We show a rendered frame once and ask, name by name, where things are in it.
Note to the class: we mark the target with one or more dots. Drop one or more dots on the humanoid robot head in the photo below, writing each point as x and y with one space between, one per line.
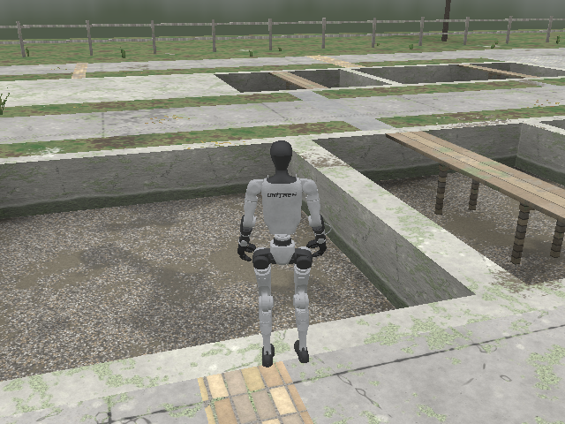
281 153

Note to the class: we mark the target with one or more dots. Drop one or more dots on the robot left hand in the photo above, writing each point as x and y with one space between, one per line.
241 251

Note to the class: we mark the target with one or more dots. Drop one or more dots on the robot right forearm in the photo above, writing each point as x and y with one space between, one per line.
319 232

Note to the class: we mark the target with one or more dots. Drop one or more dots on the robot left forearm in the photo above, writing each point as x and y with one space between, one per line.
245 234

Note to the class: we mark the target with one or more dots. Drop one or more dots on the robot right upper arm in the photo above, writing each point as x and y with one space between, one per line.
313 201

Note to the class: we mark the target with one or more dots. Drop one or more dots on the robot left upper arm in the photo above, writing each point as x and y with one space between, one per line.
254 187

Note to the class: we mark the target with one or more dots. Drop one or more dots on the robot left foot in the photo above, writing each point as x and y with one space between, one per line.
267 360

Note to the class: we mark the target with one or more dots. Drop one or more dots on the robot right hand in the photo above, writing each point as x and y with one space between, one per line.
313 244

